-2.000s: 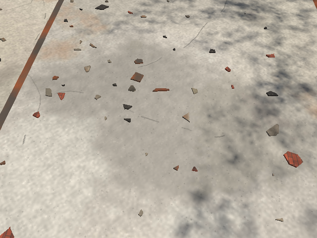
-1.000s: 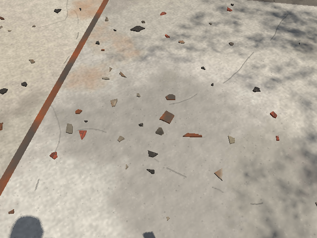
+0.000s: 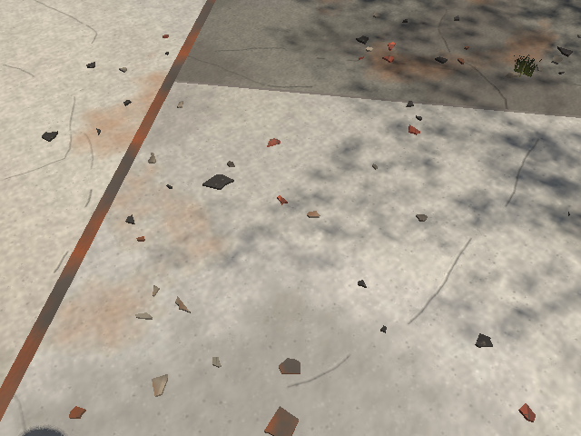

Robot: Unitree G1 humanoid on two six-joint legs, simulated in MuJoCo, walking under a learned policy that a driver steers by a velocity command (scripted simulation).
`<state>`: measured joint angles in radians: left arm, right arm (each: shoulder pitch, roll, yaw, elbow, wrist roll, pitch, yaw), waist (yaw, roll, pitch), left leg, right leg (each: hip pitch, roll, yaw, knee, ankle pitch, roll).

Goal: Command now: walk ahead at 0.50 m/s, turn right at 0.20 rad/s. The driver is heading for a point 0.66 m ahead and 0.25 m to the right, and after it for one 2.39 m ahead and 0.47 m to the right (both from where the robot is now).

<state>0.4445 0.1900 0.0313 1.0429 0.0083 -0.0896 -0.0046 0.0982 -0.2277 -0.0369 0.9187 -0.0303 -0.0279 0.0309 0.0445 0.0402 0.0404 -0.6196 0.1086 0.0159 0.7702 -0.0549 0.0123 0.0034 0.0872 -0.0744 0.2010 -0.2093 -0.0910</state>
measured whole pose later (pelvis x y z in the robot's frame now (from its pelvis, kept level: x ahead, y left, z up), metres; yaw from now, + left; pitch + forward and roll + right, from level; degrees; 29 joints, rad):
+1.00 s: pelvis +0.44 -0.08 -0.01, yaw -33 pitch +1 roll +1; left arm 0.25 0.26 0.07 0.85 0.01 -0.01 0.00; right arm 0.12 -0.25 -0.06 0.79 -0.03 0.01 -0.02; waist 0.03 0.03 0.11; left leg -0.63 0.10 -0.04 1.06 -0.31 -0.06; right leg -0.25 0.14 0.03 0.39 -0.15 -0.13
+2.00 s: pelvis +0.48 -0.09 +0.00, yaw -17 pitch +0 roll +1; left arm 0.21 0.25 0.02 0.77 0.02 0.01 0.04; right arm 0.20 -0.33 -0.09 0.81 -0.02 0.09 0.04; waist 0.00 0.05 0.06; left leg -0.42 -0.04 -0.05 1.01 -0.42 -0.05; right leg -0.16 0.00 -0.07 0.39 -0.23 -0.05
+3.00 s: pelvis +0.86 -0.10 +0.00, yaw +0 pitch +0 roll -1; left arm 0.39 0.23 0.03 0.94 0.01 -0.08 -0.02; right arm 0.18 -0.27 -0.01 0.84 -0.04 -0.03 0.04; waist 0.02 0.05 0.04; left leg -0.62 0.10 -0.01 0.94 -0.14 0.03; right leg -0.06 0.09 -0.07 0.24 -0.18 -0.09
